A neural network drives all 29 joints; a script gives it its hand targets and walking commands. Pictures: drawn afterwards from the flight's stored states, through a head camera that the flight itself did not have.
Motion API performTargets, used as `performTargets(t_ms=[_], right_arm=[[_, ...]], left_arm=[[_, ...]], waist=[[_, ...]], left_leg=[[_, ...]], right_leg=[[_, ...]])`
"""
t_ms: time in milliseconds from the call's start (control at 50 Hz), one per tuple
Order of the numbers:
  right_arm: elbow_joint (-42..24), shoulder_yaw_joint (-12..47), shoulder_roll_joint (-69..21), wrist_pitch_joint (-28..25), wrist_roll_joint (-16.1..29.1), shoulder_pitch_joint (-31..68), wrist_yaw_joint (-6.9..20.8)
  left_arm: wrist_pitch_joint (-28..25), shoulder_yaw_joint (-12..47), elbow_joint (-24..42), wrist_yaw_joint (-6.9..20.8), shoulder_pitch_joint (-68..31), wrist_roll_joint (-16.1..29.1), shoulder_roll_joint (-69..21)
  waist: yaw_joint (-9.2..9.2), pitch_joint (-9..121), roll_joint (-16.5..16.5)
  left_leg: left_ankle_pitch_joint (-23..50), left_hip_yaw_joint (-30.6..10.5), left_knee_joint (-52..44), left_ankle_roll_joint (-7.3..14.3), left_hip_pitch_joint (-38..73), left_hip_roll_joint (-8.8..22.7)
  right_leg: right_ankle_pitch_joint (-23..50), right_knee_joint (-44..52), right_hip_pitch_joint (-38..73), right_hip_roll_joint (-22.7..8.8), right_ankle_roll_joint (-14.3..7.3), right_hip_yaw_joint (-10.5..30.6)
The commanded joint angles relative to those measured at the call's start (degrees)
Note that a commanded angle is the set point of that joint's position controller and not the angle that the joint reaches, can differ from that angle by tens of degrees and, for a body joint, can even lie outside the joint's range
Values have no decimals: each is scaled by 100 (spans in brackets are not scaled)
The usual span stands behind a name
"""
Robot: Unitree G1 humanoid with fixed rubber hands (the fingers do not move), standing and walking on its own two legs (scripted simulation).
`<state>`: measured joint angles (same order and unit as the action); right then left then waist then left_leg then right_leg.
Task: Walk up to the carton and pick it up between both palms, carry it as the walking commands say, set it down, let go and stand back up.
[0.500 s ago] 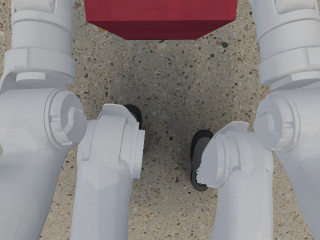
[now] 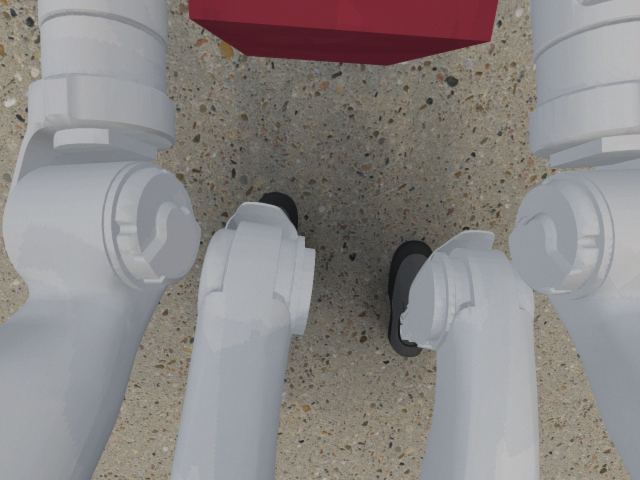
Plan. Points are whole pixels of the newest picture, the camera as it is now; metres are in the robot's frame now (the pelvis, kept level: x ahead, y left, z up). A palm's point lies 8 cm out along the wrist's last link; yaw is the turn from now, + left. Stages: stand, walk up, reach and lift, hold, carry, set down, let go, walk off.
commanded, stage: reach and lift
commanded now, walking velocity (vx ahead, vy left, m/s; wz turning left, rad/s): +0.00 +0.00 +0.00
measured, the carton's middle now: out of the picture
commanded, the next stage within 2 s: none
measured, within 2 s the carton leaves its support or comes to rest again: neither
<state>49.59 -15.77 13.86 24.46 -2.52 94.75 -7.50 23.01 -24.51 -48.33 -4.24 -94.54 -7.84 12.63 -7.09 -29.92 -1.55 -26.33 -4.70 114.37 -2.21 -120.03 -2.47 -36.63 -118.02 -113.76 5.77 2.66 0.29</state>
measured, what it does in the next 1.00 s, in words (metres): rises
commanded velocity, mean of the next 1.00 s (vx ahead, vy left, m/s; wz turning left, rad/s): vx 0.00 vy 0.00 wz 0.00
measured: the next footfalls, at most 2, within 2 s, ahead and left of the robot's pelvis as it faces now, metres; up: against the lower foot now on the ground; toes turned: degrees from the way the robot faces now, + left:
none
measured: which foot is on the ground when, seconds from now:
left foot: down 0.00-1.00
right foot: down 0.00-1.00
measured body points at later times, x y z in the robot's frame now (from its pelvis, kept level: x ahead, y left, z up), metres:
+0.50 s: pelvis +0.00 -0.01 +0.04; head +0.36 +0.05 +0.28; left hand +0.58 +0.24 -0.05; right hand +0.57 -0.03 -0.12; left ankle +0.15 +0.13 -0.39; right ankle +0.10 -0.12 -0.39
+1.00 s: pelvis +0.00 -0.01 +0.09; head +0.36 +0.05 +0.33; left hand +0.54 +0.22 -0.04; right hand +0.59 -0.05 -0.04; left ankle +0.15 +0.13 -0.39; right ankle +0.10 -0.12 -0.39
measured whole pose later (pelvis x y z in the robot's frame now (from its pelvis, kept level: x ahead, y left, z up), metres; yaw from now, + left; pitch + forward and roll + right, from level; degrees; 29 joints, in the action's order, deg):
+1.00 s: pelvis +0.00 -0.01 +0.09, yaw +1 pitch +28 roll -2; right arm 40.3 -23.4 4.0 23.4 -10.7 87.1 -6.1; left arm 33.5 -25.1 -27.8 -6.6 -81.0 -9.0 7.9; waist -4.7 -30.1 -2.6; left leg -24.5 -5.6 98.7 -3.5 -101.9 -2.5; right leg -33.5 -102.4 -96.8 6.0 1.6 1.1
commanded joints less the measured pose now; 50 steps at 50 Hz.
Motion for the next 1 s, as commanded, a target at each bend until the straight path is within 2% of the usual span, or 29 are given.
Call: performTargets(t_ms=[0,20,120,160,180,240,300,320,340,380,400,440,460,480,540,620,640,660,680,720,760,780,800,840,880,900,920,960,980], right_arm=[[-929,1984,-6038,-346,936,4131,1682],[-785,1955,-6291,-313,1005,3779,1662],[-416,2189,-6525,-181,914,2816,1550],[-394,2320,-6576,-100,954,2582,1493],[-943,2424,-6397,-62,1042,2734,1453],[-968,2677,-6877,34,1065,2535,1411],[-510,2081,-6472,-39,563,3212,1375],[-1717,2473,-6454,-175,722,4025,1369],[-1751,2448,-6461,-229,587,4047,1379],[-2641,2535,-5888,-459,763,4848,1372],[-3400,2905,-5620,-520,880,5583,1357],[-4033,3100,-5406,-633,1304,6157,1338],[-3546,3022,-5986,-559,1237,5784,1334],[-3259,2796,-5738,-576,960,5750,1322],[-2665,2378,-5689,-537,697,5596,1362],[-2071,1862,-5815,-319,592,4715,1530],[-1117,1672,-6019,-253,562,4254,1592],[-1521,1765,-6055,-253,661,4244,1637],[-1362,1562,-5954,-187,479,3706,1686],[-413,1211,-6239,-33,472,3592,1799],[-448,1269,-6549,61,518,2990,1829],[-451,1657,-6912,153,550,2452,1874],[103,1463,-7044,170,513,2201,1929],[173,1697,-7316,306,423,2144,1890],[292,1589,-7649,348,245,1204,1771],[194,2023,-7775,378,248,1026,1694],[-169,2151,-7667,351,403,1303,1664],[-466,2118,-7451,107,362,1816,1649],[-2090,2804,-7125,-38,791,2799,1599]], left_arm=[[0,2304,1004,1609,-3624,1178,-5596],[-157,2491,2039,1566,-4018,1153,-5214],[-225,3469,3349,1494,-5101,1686,-4777],[-136,3535,3388,1438,-5141,1638,-4704],[-73,3960,4010,1412,-5241,1859,-4652],[78,4133,3503,1444,-4459,1955,-5113],[214,3045,1151,1629,-3641,1547,-5338],[214,2858,940,1673,-3201,1380,-5610],[221,2711,646,1779,-2705,1287,-5918],[410,2457,-574,1804,-1556,900,-6427],[394,2473,-185,1807,-1826,1127,-6668],[452,2424,-457,1720,-1657,1034,-6656],[332,2403,-331,1672,-1909,1061,-6570],[426,2054,-1021,1682,-1431,906,-6775],[250,1802,-600,1715,-2222,869,-6577],[283,2450,712,1594,-3508,997,-6333],[348,2493,387,1611,-3416,749,-6057],[406,2457,310,1601,-3001,825,-6327],[401,3162,1061,1603,-3403,1069,-6467],[312,3171,1719,1505,-4012,1099,-6245],[215,3522,2693,1427,-4324,1414,-6291],[150,3852,3490,1351,-4575,1603,-6037],[159,3386,3050,1294,-4284,1193,-5750],[15,3267,3877,1318,-5254,1403,-5242],[-55,3419,4402,1396,-5126,1394,-5213],[10,3409,4362,1421,-4747,1240,-5018],[55,3592,4224,1448,-4653,1296,-4893],[183,3076,2131,1536,-3083,917,-5426],[254,3605,2446,1603,-3148,1275,-5552]], waist=[[-253,10866,-168],[-466,11273,125],[-141,12975,484],[-370,12968,793],[-69,13972,841],[-212,13773,597],[-287,11402,-64],[-522,11543,-392],[-392,11514,-697],[-418,11270,-80],[-368,12009,-452],[-652,12456,-21],[-633,12235,-279],[-233,11485,-513],[-152,10544,-760],[263,11759,56],[17,11061,649],[-105,11651,595],[503,12196,908],[235,11944,1259],[387,12742,1486],[445,13555,981],[3,12910,1097],[38,12879,458],[173,13427,475],[-172,13650,316],[-155,13676,276],[-732,12470,288],[-604,13597,205]], left_leg=[[2280,912,-685,105,5525,-301],[2725,927,-673,131,5948,-329],[4026,752,-492,-123,7630,-276],[4635,777,-435,-85,7781,-265],[5068,655,-416,-187,8694,-213],[4185,967,-782,-184,7753,-380],[2381,1138,-1079,-25,5579,-400],[2259,1156,-1138,91,5558,-415],[2426,1168,-1170,117,5288,-487],[2330,1084,-1408,138,5703,-512],[2582,1034,-1322,123,5721,-541],[2715,927,-1420,131,6434,-585],[2331,922,-1417,178,6198,-565],[1836,751,-1583,195,5822,-556],[1250,655,-1709,214,5422,-540],[1000,515,-1917,7,6859,-485],[819,555,-1977,-75,6665,-393],[958,706,-2000,-83,6913,-445],[1243,519,-2013,-228,7683,-353],[991,607,-2065,-255,7564,-361],[1717,714,-2131,-316,8190,-402],[2231,641,-2030,-295,8663,-394],[2353,775,-2122,-226,8277,-411],[2068,1000,-2081,-206,7489,-425],[3178,1241,-2056,-186,7618,-536],[3279,1294,-1997,-138,7098,-588],[3590,1187,-2024,-127,7447,-489],[3049,1258,-2183,-44,6686,-503],[3674,1198,-2201,-47,7340,-547]], right_leg=[[1557,1131,2514,482,-184,-558],[1687,994,2335,506,-173,-510],[2190,1087,2401,613,-208,-644],[2191,1131,2016,663,-257,-505],[2362,1099,2445,675,-244,-539],[2577,1361,3553,736,-213,-482],[1559,1469,3110,592,-180,-417],[1620,1562,3465,603,-202,-305],[1884,1592,3772,594,-73,-404],[1793,1681,3693,564,-120,-473],[2074,1765,4321,515,-47,-454],[2016,1662,3893,543,-42,-524],[1711,1823,3966,554,-69,-424],[1332,2012,3817,494,-37,-525],[899,2103,3287,482,-66,-466],[1045,2159,3207,553,-188,-614],[663,2178,2544,481,-231,-584],[713,2336,3129,494,-277,-505],[1036,2241,2662,564,-305,-619],[557,2222,2253,547,-324,-606],[1094,2328,2659,642,-319,-558],[1503,2315,3202,661,-276,-594],[1395,2324,2899,655,-228,-549],[1573,2470,3792,618,-200,-400],[2573,2534,4638,722,-142,-326],[3005,2492,5253,698,-127,-222],[3057,2498,5073,703,-67,-195],[2549,2585,4475,638,-68,-153],[3096,2608,4878,638,-13,-217]])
